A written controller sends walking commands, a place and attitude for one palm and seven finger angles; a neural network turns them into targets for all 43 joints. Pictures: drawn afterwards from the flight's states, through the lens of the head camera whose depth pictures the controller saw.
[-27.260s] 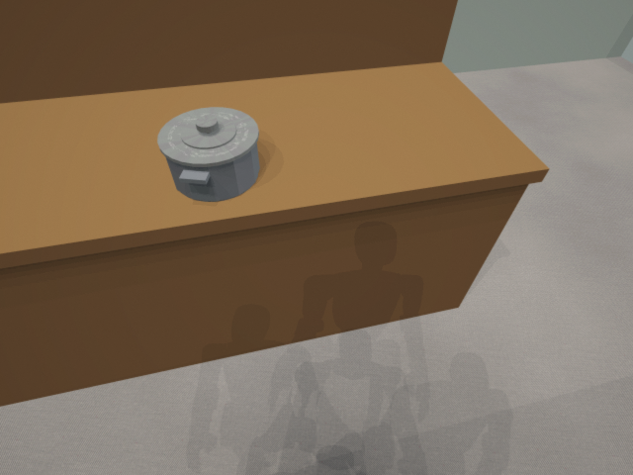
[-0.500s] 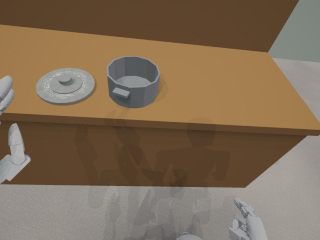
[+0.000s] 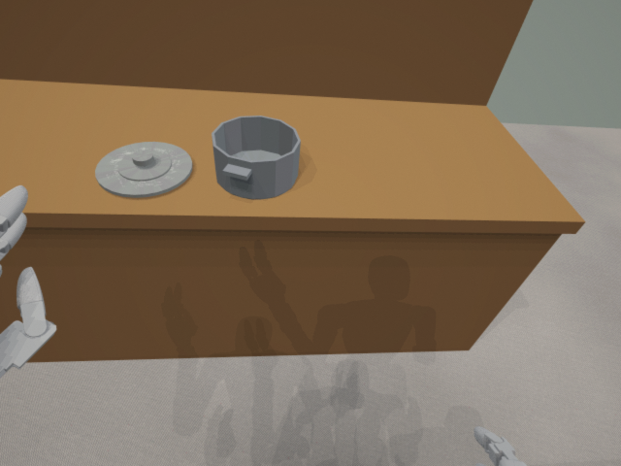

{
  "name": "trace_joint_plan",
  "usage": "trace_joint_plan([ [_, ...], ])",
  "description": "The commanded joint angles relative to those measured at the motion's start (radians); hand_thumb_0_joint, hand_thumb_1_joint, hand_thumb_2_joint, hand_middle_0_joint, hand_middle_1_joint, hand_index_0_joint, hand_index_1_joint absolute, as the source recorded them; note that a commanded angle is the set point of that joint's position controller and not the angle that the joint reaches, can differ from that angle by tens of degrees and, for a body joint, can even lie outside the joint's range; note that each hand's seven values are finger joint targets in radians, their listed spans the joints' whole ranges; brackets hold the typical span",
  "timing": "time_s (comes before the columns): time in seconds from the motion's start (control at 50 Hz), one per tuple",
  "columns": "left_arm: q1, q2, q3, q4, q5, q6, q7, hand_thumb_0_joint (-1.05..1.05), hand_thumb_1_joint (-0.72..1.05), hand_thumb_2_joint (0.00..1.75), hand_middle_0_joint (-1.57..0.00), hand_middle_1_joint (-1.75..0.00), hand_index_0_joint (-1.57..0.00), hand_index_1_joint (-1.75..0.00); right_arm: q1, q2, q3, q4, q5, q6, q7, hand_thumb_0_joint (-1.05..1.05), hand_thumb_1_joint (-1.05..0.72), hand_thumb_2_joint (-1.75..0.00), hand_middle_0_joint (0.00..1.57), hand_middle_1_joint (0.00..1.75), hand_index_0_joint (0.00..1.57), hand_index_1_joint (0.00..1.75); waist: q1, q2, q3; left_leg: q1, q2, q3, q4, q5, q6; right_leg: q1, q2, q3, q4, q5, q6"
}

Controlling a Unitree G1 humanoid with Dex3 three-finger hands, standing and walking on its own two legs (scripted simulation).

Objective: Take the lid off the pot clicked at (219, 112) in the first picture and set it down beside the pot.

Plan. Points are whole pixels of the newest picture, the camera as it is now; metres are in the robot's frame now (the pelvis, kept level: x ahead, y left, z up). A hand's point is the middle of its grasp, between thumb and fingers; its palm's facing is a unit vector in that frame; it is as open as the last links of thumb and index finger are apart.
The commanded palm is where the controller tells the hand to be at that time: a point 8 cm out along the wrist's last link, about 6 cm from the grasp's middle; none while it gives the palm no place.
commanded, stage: stop stepping back and stand still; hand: left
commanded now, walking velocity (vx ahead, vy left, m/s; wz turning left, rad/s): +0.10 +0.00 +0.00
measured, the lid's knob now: (143, 158) +0.73 +0.40 -0.03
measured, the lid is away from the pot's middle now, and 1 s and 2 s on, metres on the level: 0.25 0.25 0.25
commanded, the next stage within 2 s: let the arm hang, fingers relaxed in 1.66 s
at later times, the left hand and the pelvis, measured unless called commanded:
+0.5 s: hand (63, 396) +0.17 +0.26 +0.08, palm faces +0.28 -0.87 -0.40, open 7.4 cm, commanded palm none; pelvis -0.04 +0.02 +0.01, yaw +2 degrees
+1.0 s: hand out of the picture +0.03 +0.18 -0.15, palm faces +0.06 -0.97 -0.22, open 7.2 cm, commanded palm none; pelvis +0.00 -0.01 +0.02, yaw +3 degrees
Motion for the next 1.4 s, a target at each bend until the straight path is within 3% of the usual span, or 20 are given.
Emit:
trace_joint_plan([
  [0.0,-0.021,0.16,0.088,-0.293,-0.007,-0.073,0.033,0.0,0.9,0.9,-0.2,-0.3,-0.2,-0.3,-0.116,-0.115,-0.039,-0.203,0.004,-0.138,-0.019,0.0,-0.9,-0.9,0.2,0.3,0.2,0.3,0.013,0.259,-0.003,0.162,0.161,-0.15,-0.585,0.225,0.078,-0.032,0.031,0.013,0.164,-0.041,-0.023],
  [0.04,-0.01,0.174,0.095,-0.34,0.004,-0.078,0.035,0.0,0.9,0.9,-0.2,-0.3,-0.2,-0.3,-0.123,-0.079,-0.019,-0.172,-0.033,-0.165,-0.009,0.0,-0.9,-0.9,0.2,0.3,0.2,0.3,-0.011,0.407,0.041,0.133,0.269,-0.437,-0.558,0.393,0.136,-0.207,0.023,0.077,0.376,-0.22,-0.01],
  [0.08,0.028,0.163,0.081,-0.326,0.006,-0.063,0.03,0.0,0.9,0.9,-0.2,-0.3,-0.2,-0.3,-0.113,-0.103,-0.035,-0.146,-0.015,-0.175,0.024,0.0,-0.9,-0.9,0.2,0.3,0.2,0.3,0.008,0.177,0.061,0.087,0.252,-0.323,-0.507,0.407,0.141,-0.151,0.004,0.111,0.322,-0.146,-0.012],
  [0.12,0.056,0.164,0.082,-0.319,0.001,-0.044,0.034,0.0,0.9,0.9,-0.2,-0.3,-0.2,-0.3,-0.126,-0.118,-0.031,-0.157,-0.007,-0.174,0.029,0.0,-0.9,-0.9,0.2,0.3,0.2,0.3,0.015,0.21,0.059,0.057,0.21,-0.211,-0.491,0.343,0.101,-0.046,0.016,0.039,0.136,-0.125,-0.006],
  [0.2,0.02,0.151,0.091,-0.18,0.002,-0.037,0.026,0.0,0.9,0.9,-0.2,-0.3,-0.2,-0.3,-0.119,-0.123,-0.023,-0.152,-0.01,-0.144,0.016,0.0,-0.9,-0.9,0.2,0.3,0.2,0.3,0.009,0.169,0.05,-0.038,0.175,-0.165,-0.431,0.151,0.07,0.193,0.033,-0.015,-0.189,0.0,-0.014],
  [0.26,-0.028,0.147,0.089,-0.104,-0.007,-0.046,0.016,0.0,0.9,0.9,-0.2,-0.3,-0.2,-0.3,-0.119,-0.117,-0.031,-0.149,-0.008,-0.12,0.001,0.0,-0.9,-0.9,0.2,0.3,0.2,0.3,-0.009,0.038,0.052,-0.104,0.089,-0.107,-0.337,-0.054,0.038,0.229,-0.059,0.143,-0.287,-0.048,-0.077],
  [0.28,-0.041,0.134,0.07,-0.112,-0.007,-0.043,0.013,0.0,0.9,0.9,-0.2,-0.3,-0.2,-0.3,-0.125,-0.113,-0.033,-0.152,-0.008,-0.114,-0.001,0.0,-0.9,-0.9,0.2,0.3,0.2,0.3,-0.007,-0.033,0.063,-0.126,0.04,-0.086,-0.306,-0.168,0.022,0.166,-0.107,0.266,-0.334,-0.265,-0.1],
  [0.32,0.01,0.128,0.055,-0.122,-0.012,-0.038,0.01,0.0,0.9,0.9,-0.2,-0.3,-0.2,-0.3,-0.126,-0.115,-0.046,-0.151,-0.008,-0.102,0.0,0.0,-0.9,-0.9,0.2,0.3,0.2,0.3,-0.008,-0.124,0.075,-0.065,-0.003,-0.035,-0.118,-0.047,0.006,0.07,-0.216,0.443,-0.443,-0.369,-0.159],
  [0.38,0.0,0.137,0.048,-0.225,-0.004,-0.048,0.026,0.0,0.9,0.9,-0.2,-0.3,-0.2,-0.3,-0.131,-0.104,-0.028,-0.146,-0.015,-0.103,-0.001,0.0,-0.9,-0.9,0.2,0.3,0.2,0.3,-0.01,-0.051,0.043,0.052,0.019,-0.05,-0.299,0.071,0.01,0.087,-0.198,0.293,-0.355,-0.122,-0.136],
  [0.4,-0.155,-0.073,-0.303,0.64,0.116,0.129,-0.079,0.0,0.9,0.9,-0.2,-0.3,-0.2,-0.3,-0.078,-0.212,-0.093,0.087,-0.03,-0.122,0.073,0.0,-0.9,-0.9,0.2,0.3,0.2,0.3,-0.07,0.045,0.075,0.065,0.097,-0.13,-0.191,0.239,0.012,-0.135,-0.209,0.077,-0.076,0.025,-0.105],
  [0.44,-0.216,-0.144,-0.294,0.702,0.093,0.228,-0.107,0.0,0.9,0.9,-0.2,-0.3,-0.2,-0.3,-0.002,-0.152,-0.066,0.044,-0.06,-0.024,0.054,0.0,-0.9,-0.9,0.2,0.3,0.2,0.3,-0.056,0.148,0.083,-0.007,0.23,-0.471,-0.482,0.078,0.124,-0.206,-0.011,0.005,0.221,-0.191,-0.029],
  [0.48,-0.327,-0.142,-0.306,0.77,0.086,0.226,-0.11,0.0,0.9,0.9,-0.2,-0.3,-0.2,-0.3,0.02,-0.18,-0.07,0.024,-0.081,-0.018,0.032,0.0,-0.9,-0.9,0.2,0.3,0.2,0.3,-0.047,-0.04,0.071,0.082,0.279,-0.589,-0.49,0.385,0.208,-0.308,-0.01,0.135,0.423,-0.215,-0.021],
  [0.54,-0.407,-0.139,-0.324,0.978,0.069,0.231,-0.111,0.0,0.9,0.9,-0.2,-0.3,-0.2,-0.3,-0.011,-0.153,-0.052,0.076,-0.075,-0.014,0.01,0.0,-0.9,-0.9,0.2,0.3,0.2,0.3,-0.003,-0.006,0.004,0.194,0.238,-0.423,-0.455,0.722,0.203,-0.269,-0.027,0.166,0.388,-0.178,0.006],
  [0.6,-0.394,-0.124,-0.35,1.183,0.063,0.243,-0.118,0.0,0.9,0.9,-0.2,-0.3,-0.2,-0.3,-0.04,-0.132,-0.04,0.149,-0.066,-0.004,0.003,0.0,-0.9,-0.9,0.2,0.3,0.2,0.3,0.032,0.191,0.001,0.116,0.17,-0.25,-0.463,0.615,0.134,-0.03,-0.013,0.115,0.129,-0.14,-0.002],
  [0.64,-0.32,-0.11,-0.355,1.303,0.061,0.238,-0.12,0.0,0.9,0.9,-0.2,-0.3,-0.2,-0.3,-0.052,-0.119,-0.033,0.179,-0.05,0.006,0.003,0.0,-0.9,-0.9,0.2,0.3,0.2,0.3,0.069,0.155,-0.002,-0.019,0.114,-0.175,-0.412,0.419,0.071,0.209,0.01,0.104,-0.091,0.044,-0.006],
  [0.68,-0.301,-0.046,-0.354,1.379,0.062,0.223,-0.107,0.0,0.9,0.9,-0.2,-0.3,-0.2,-0.3,-0.005,-0.061,-0.024,0.208,-0.036,0.016,0.011,0.0,-0.9,-0.9,0.2,0.3,0.2,0.3,0.044,-0.028,0.057,-0.11,-0.027,-0.056,-0.277,0.09,-0.009,0.244,-0.153,0.376,-0.295,0.067,-0.094],
  [0.7,-0.32,-0.028,-0.36,1.399,0.059,0.219,-0.107,0.0,0.9,0.9,-0.2,-0.3,-0.2,-0.3,0.033,-0.053,-0.026,0.233,-0.035,0.02,0.018,0.0,-0.9,-0.9,0.2,0.3,0.2,0.3,0.015,0.011,0.055,-0.036,-0.047,-0.024,-0.228,0.031,-0.021,0.161,-0.228,0.452,-0.362,-0.018,-0.156],
  [0.78,-0.403,-0.108,-0.353,1.434,0.054,0.214,-0.093,0.0,0.9,0.9,-0.2,-0.3,-0.2,-0.3,0.112,-0.013,-0.032,0.314,-0.046,0.042,0.014,0.0,-0.9,-0.9,0.2,0.3,0.2,0.3,-0.017,-0.042,0.05,0.093,0.004,-0.07,-0.292,0.154,-0.009,0.084,-0.141,0.321,-0.368,-0.035,-0.135],
  [0.88,-0.348,-0.148,-0.368,1.527,0.046,0.226,-0.096,0.0,0.9,0.9,-0.2,-0.3,-0.2,-0.3,0.108,-0.038,-0.028,0.352,-0.042,0.03,-0.001,0.0,-0.9,-0.9,0.2,0.3,0.2,0.3,0.022,0.086,0.064,0.066,0.103,-0.183,-0.46,0.279,0.036,0.194,-0.032,0.138,-0.232,0.176,-0.064],
  [1.38,-0.293,-0.173,-0.374,1.646,0.045,0.219,-0.079,0.0,0.9,0.9,-0.2,-0.3,-0.2,-0.3,0.096,0.004,-0.019,0.444,-0.034,0.033,-0.018,0.0,-0.9,-0.9,0.2,0.3,0.2,0.3,0.013,0.037,0.095,0.192,0.081,-0.086,-0.405,0.434,0.012,0.213,-0.064,0.164,-0.254,0.386,-0.068],
])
